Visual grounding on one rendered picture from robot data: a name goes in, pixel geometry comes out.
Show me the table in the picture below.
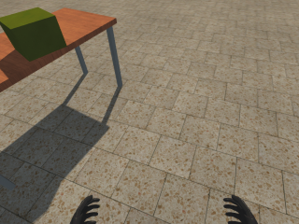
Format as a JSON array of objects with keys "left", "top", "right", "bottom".
[{"left": 0, "top": 7, "right": 122, "bottom": 190}]

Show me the right robot hand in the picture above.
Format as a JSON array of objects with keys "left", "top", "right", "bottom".
[{"left": 223, "top": 194, "right": 258, "bottom": 224}]

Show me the left robot hand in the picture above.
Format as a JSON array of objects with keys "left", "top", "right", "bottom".
[{"left": 70, "top": 195, "right": 100, "bottom": 224}]

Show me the carton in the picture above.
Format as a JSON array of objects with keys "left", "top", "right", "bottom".
[{"left": 0, "top": 7, "right": 67, "bottom": 62}]

